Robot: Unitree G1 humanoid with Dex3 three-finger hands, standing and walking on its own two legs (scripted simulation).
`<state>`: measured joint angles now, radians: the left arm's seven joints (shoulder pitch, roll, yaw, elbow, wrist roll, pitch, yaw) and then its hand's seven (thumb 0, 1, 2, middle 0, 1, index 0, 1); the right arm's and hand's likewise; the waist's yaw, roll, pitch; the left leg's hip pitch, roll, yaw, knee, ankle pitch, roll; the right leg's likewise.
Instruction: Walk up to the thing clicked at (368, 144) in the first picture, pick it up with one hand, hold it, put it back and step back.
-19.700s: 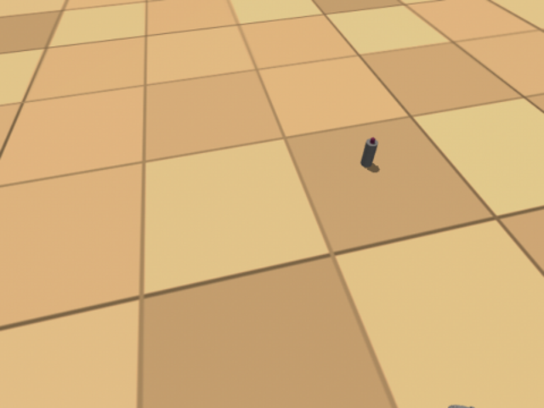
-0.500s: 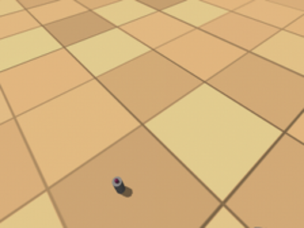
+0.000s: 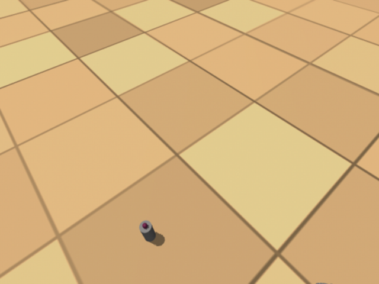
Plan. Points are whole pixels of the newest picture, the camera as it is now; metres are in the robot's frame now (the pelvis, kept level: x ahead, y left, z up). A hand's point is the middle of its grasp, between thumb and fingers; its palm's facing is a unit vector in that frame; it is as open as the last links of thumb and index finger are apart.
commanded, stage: go down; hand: left
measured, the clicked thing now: (147, 230) +0.43 +0.25 -0.69
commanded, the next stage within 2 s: none
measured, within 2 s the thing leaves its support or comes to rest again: neither
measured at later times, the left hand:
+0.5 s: hand (89, 281) +0.15 +0.27 -0.18, palm faces +0.06 -0.94 -0.35, open 15.6 cm
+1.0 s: hand out of the picture +0.14 +0.29 -0.19, palm faces +0.10 -0.93 -0.35, open 17.3 cm
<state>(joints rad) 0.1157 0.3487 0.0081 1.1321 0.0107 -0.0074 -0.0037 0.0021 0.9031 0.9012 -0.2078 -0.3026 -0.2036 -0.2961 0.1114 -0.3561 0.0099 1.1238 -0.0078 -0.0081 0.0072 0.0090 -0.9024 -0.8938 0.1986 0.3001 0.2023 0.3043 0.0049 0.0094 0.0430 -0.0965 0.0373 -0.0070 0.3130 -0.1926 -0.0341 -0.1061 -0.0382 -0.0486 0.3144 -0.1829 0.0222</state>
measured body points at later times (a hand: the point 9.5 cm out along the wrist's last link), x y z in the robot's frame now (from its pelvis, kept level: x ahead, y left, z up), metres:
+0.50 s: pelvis -0.01 +0.01 -0.04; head +0.05 +0.01 +0.41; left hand +0.14 +0.32 -0.15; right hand +0.09 -0.25 -0.15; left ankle -0.01 +0.14 -0.75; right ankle -0.01 -0.13 -0.75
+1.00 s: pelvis -0.01 +0.02 -0.08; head +0.06 +0.03 +0.36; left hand +0.13 +0.34 -0.17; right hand +0.15 -0.23 -0.16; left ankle -0.01 +0.14 -0.75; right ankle -0.01 -0.13 -0.75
